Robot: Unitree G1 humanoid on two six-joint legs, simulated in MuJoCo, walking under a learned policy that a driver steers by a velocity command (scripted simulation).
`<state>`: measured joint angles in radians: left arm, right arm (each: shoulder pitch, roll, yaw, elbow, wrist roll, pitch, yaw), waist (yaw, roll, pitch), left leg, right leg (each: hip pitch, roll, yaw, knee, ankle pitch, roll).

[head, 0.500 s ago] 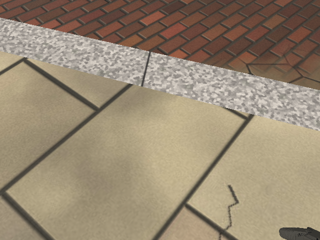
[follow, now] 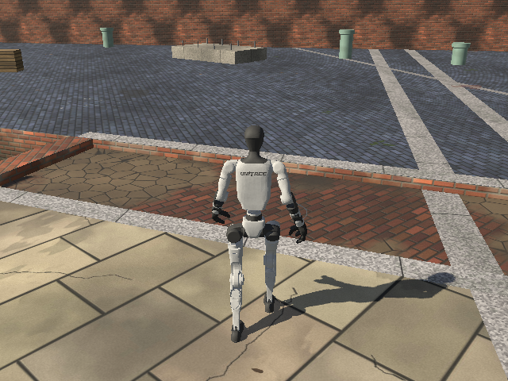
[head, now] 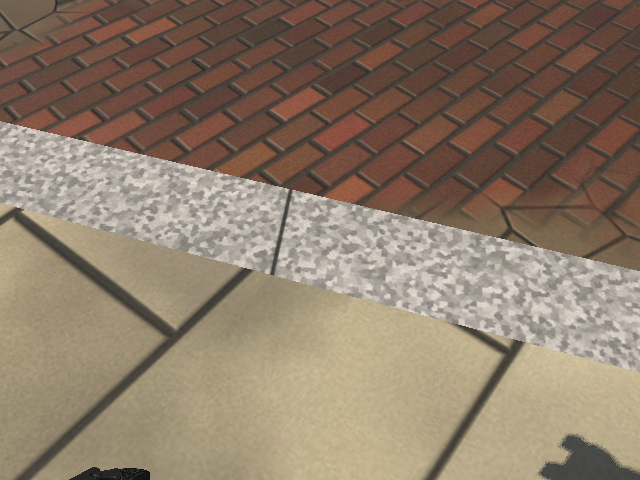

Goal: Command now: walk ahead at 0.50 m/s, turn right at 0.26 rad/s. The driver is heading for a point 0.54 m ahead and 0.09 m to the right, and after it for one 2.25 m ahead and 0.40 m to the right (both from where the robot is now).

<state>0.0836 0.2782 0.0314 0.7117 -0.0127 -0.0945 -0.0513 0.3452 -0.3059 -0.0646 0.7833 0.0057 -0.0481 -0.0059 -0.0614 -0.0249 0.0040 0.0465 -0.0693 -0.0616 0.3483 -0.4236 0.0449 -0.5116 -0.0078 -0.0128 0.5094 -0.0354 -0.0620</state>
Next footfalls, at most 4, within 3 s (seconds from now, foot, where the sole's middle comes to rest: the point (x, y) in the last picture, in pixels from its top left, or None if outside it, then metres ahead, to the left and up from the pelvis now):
0.02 right None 0.18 -0.10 -0.76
0.50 left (298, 461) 0.52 0.04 -0.76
0.88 right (429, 467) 0.50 -0.22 -0.76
1.86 right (406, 449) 0.53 -0.18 -0.76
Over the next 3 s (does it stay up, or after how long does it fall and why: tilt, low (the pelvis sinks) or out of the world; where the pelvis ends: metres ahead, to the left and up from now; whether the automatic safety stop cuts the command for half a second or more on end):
stays up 0.48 -0.06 0.02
